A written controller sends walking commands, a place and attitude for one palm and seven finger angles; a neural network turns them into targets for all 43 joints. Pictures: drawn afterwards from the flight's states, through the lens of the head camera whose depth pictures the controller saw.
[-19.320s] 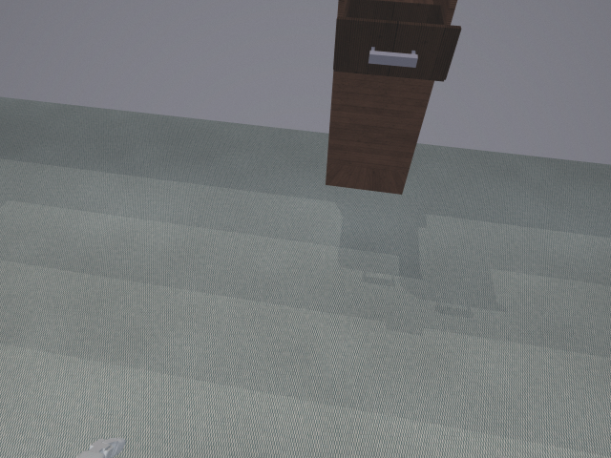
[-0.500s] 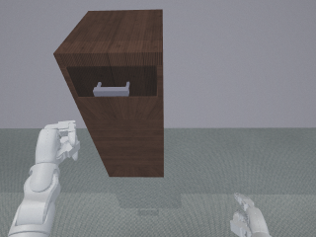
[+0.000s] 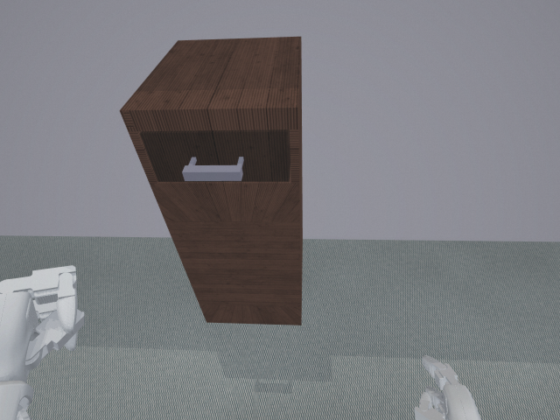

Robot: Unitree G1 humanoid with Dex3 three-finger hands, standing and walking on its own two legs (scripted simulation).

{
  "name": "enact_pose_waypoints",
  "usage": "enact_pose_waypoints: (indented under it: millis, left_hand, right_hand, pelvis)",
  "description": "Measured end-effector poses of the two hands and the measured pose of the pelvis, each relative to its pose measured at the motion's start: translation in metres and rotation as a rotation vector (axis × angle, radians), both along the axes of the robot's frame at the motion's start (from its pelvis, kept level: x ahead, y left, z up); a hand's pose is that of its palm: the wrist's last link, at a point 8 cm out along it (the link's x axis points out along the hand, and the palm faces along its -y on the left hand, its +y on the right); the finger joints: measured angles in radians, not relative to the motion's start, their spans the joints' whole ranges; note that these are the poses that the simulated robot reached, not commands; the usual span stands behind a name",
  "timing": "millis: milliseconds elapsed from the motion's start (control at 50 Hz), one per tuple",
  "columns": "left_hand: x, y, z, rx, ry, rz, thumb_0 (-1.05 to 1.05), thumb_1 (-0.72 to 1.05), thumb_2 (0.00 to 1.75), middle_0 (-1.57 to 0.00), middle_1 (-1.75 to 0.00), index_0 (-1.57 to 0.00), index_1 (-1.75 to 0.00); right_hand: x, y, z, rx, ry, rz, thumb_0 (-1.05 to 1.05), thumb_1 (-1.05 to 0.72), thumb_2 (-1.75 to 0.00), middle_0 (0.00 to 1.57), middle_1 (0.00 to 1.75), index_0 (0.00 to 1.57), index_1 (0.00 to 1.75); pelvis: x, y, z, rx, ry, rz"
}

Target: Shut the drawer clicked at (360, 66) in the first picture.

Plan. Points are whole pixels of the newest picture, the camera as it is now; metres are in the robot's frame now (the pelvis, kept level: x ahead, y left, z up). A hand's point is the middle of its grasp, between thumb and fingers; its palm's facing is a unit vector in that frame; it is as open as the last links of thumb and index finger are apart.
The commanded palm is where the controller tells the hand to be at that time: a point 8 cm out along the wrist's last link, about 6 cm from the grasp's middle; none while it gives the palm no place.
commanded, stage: draw the hand back to the body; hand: left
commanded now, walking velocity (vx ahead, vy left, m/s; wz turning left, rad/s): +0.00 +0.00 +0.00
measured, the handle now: (215, 167) +0.62 +0.23 +0.02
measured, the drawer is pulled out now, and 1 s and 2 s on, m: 0.00 0.00 0.00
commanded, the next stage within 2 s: step back with the hand held close in 0.12 s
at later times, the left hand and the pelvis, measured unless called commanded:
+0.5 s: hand (90, 299) +0.20 +0.25 +0.14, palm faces +0.28 -0.83 -0.49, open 3.2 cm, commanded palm +0.14 +0.29 +0.17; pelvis +0.00 +0.01 +0.00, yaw -1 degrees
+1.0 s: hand out of the picture +0.10 +0.28 +0.15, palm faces +0.36 -0.80 -0.49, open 3.2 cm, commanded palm +0.03 +0.32 +0.17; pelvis -0.09 +0.03 -0.01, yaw +3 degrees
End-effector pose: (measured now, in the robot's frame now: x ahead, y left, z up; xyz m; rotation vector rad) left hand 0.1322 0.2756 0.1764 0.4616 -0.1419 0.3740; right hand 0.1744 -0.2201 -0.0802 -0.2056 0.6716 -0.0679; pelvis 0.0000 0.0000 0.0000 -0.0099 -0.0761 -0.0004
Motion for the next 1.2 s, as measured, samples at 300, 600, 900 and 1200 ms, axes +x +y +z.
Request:
enact_pose_waypoints:
  millis: [300,600,900,1200]
  left_hand:
    - [0.019,0.003,-0.003,-0.008,-0.018,0.005,0.02,0.89,0.9,-1.41,-1.6,-1.41,-1.6]
    - [0.023,0.017,-0.014,0.068,0.13,-0.101,0.01,0.89,0.9,-1.4,-1.6,-1.4,-1.6]
    - [-0.047,0.037,-0.008,0.079,0.002,-0.072,0.01,0.89,0.9,-1.4,-1.6,-1.4,-1.6]
    - [-0.147,0.044,-0.003,0.107,-0.09,0.031,0.01,0.89,0.9,-1.41,-1.6,-1.41,-1.6]
  right_hand:
    - [0.02,0.01,0.006,-0.007,-0.024,0.03,0.01,-0.9,-0.9,0.2,0.3,0.21,0.3]
    - [-0.013,-0.002,-0.001,-0.04,0.131,-0.098,0.01,-0.91,-0.9,0.2,0.29,0.21,0.3]
    - [-0.064,0.022,0.007,-0.051,0.053,-0.078,0.01,-0.9,-0.9,0.2,0.29,0.21,0.3]
    - [-0.122,0.03,-0.011,-0.065,0.087,0.022,0.01,-0.9,-0.9,0.2,0.3,0.21,0.3]
  pelvis:
    - [0.009,0.001,-0.001,0.0,0.017,0.006]
    - [-0.007,0.02,-0.002,-0.002,0.108,-0.011]
    - [-0.065,0.033,-0.008,-0.033,0.083,0.005]
    - [-0.129,0.031,-0.017,-0.031,0.074,0.083]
